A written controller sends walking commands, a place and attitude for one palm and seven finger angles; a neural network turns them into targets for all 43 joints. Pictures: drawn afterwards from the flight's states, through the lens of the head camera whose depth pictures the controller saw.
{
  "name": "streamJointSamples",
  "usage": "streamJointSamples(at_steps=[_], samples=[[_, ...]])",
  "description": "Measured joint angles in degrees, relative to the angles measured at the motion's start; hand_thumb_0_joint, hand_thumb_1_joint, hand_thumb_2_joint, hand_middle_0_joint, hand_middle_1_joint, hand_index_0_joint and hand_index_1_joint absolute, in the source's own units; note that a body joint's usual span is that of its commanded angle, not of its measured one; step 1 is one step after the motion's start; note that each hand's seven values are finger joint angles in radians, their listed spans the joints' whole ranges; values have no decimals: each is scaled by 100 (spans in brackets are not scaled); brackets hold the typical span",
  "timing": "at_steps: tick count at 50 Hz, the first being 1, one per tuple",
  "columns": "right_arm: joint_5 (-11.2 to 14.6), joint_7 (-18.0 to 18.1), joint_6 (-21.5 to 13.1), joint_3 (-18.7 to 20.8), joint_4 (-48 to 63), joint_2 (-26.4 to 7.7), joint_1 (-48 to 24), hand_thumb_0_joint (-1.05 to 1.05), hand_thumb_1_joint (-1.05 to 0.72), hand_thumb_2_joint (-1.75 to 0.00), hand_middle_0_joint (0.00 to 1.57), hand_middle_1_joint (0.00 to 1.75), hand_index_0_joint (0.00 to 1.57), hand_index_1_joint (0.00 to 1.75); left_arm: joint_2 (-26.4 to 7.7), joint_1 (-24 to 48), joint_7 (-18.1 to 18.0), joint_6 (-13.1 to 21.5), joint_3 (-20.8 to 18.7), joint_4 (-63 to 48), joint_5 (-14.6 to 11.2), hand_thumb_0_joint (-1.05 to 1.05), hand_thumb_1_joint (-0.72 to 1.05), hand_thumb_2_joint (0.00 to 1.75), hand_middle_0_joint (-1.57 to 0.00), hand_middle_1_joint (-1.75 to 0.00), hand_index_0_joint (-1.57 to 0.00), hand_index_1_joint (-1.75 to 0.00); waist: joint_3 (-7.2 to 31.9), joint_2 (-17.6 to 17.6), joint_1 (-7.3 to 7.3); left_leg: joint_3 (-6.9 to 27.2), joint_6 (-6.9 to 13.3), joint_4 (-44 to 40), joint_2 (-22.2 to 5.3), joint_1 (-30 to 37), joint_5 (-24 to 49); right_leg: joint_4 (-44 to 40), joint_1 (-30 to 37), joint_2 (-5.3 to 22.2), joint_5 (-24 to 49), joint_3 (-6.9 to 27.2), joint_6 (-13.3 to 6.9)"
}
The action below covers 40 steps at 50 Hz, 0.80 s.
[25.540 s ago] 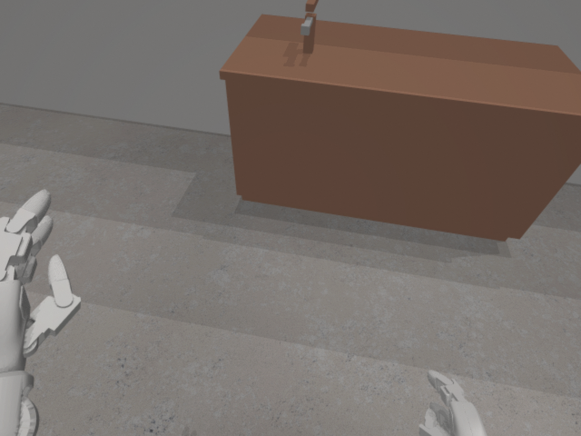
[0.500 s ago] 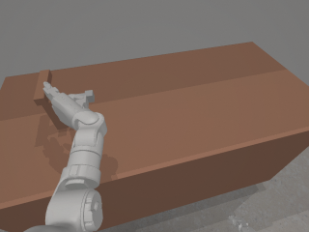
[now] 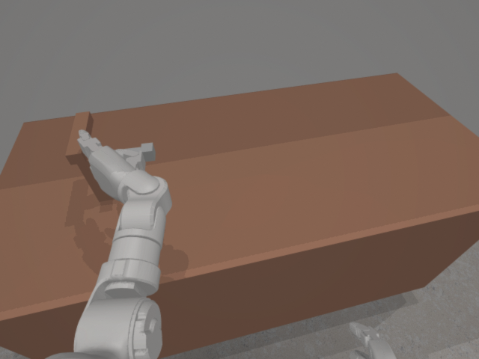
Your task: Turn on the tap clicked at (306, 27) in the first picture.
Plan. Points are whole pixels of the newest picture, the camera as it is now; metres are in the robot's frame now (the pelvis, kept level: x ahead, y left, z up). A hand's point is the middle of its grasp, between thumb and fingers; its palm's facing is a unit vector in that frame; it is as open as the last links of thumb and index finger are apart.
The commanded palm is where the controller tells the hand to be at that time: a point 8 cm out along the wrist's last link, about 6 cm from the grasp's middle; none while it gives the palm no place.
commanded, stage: draw the hand back beside the body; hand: left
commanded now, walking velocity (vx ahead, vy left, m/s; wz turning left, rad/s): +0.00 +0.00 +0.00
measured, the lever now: (148, 152) +0.51 +0.23 +0.06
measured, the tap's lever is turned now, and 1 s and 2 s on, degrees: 86 86 86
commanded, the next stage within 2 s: step back with the hand held close in 1.52 s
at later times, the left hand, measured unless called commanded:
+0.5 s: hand (112, 199) +0.31 +0.21 +0.14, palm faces +0.28 -0.93 -0.24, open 7.7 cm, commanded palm +0.28 +0.24 +0.15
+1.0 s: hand (68, 234) +0.24 +0.24 +0.15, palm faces +0.31 -0.91 -0.26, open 7.5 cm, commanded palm +0.20 +0.28 +0.17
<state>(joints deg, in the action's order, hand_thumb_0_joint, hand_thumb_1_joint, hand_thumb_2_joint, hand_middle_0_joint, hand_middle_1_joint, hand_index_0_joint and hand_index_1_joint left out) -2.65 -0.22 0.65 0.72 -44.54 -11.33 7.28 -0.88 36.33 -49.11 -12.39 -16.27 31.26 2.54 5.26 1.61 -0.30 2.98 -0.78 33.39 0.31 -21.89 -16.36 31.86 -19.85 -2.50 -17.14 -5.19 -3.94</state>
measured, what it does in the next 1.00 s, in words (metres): stands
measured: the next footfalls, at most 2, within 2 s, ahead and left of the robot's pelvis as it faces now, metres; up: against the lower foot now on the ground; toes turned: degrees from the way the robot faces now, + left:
none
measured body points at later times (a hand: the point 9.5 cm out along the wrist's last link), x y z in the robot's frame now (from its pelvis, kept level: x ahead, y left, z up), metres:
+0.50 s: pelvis +0.00 +0.01 +0.01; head +0.00 -0.01 +0.46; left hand +0.29 +0.26 +0.16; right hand +0.15 -0.25 -0.09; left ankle +0.01 +0.13 -0.73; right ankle -0.01 -0.07 -0.73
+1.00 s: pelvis +0.00 +0.02 +0.02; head -0.02 +0.01 +0.47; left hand +0.22 +0.29 +0.17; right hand +0.18 -0.20 -0.07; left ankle +0.01 +0.13 -0.73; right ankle -0.01 -0.07 -0.73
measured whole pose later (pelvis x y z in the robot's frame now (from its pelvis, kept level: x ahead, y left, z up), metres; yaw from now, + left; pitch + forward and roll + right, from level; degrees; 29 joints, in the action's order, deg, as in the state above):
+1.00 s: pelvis +0.00 +0.02 +0.02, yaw -2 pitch -6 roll -1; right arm 0.8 2.2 -1.1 -2.0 -36.4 -12.7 8.6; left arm -17.8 -14.7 -5.8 5.0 -10.8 -13.3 -5.1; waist -3.2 2.8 -3.6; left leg 0.5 0.9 21.5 0.5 -4.1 -11.9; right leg 18.3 -1.9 -2.4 -10.9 -2.4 -2.3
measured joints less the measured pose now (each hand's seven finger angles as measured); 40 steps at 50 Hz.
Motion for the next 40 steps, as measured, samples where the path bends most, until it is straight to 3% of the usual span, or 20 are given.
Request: streamJointSamples(at_steps=[3, 4, 8, 11, 13, 18, 22, 27, 32, 40], samples=[[5, 12, -29, 1, -39, -18, 9, 1, -90, -90, 20, 30, 20, 29, -18, 64, -11, 30, 23, 88, 3, 2, 90, 90, -15, -15, -15, -15, -25, -3, 0, 23, 1, 19, 3, -36, 1, 4, -21, 2, -1, -23, 1], [19, 42, -6, -16, -36, -20, 7, 1, -90, -89, 20, 30, 20, 29, -64, 45, 133, 25, 101, 60, 39, 2, 90, 90, -15, -15, -15, -15, -54, -21, 1, 14, 3, 12, 8, -26, 4, 18, -25, 7, -4, -15, -1], [157, 245, 172, -45, 221, -25, 114, 1, -90, -89, 20, 30, 20, 29, -371, -432, 1394, 204, 469, -532, -40, 2, 90, 90, -15, -16, -15, -15, -173, -55, 26, -116, 23, -122, -7, 180, 24, -6, 86, -2, 9, 115, -2], [298, 363, 312, -73, 452, -75, 260, 1, -90, -89, 20, 30, 20, 29, -599, -1062, 2395, 370, 572, -1100, -388, 2, 90, 90, -15, -16, -15, -16, -199, -21, 56, -250, 31, -293, -50, 463, 34, -143, 307, -44, 56, 255, 12], [392, 425, 370, -99, 572, -119, 351, 1, -90, -89, 20, 30, 20, 29, -675, -1534, 2774, 341, 542, -1504, -678, 2, 90, 90, -16, -17, -16, -16, -214, 1, 61, -327, 35, -413, -84, 672, 43, -269, 492, -79, 99, 337, 24], [464, 328, 207, -89, 766, -177, 478, 1, -90, -90, 20, 30, 20, 29, -1321, -2942, 3688, 823, 548, -2218, -804, 2, 90, 90, -17, -18, -17, -18, -438, 7, 161, -399, 30, -745, -118, 1233, 124, -612, 1035, -119, 212, 421, 22], [451, 311, -73, -43, 757, -294, 553, 1, -90, -90, 20, 30, 19, 29, -1639, -3525, 3977, 1240, 696, -2766, -768, 2, 90, 90, -17, -19, -17, -19, -685, 64, -27, -338, 45, -906, -110, 1480, 217, -895, 1363, -114, 347, 368, 34], [429, 307, -211, -78, 599, -357, 353, 1, -91, -90, 20, 30, 19, 29, -1653, -3564, 4103, 1645, 904, -2998, -720, 2, 90, 90, -17, -20, -17, -20, -842, 112, -239, -240, 87, -1079, -36, 1609, 375, -1103, 1546, -43, 479, 272, 74], [417, 285, -195, -193, 671, -207, 40, 2, -90, -90, 20, 30, 20, 29, -1587, -3695, 4242, 1810, 977, -3062, -723, 2, 90, 90, -17, -22, -18, -22, -859, 98, -222, -244, 113, -1213, -10, 1685, 478, -1236, 1620, -19, 580, 277, 98], [365, 229, -173, -316, 935, -28, -15, 1, -90, -90, 20, 30, 20, 29, -1629, -4406, 4379, 1795, 798, -3731, -760, 2, 89, 90, -19, -24, -19, -24, -796, 113, -198, -304, 135, -1270, -13, 1796, 478, -1352, 1742, -21, 636, 340, 126]])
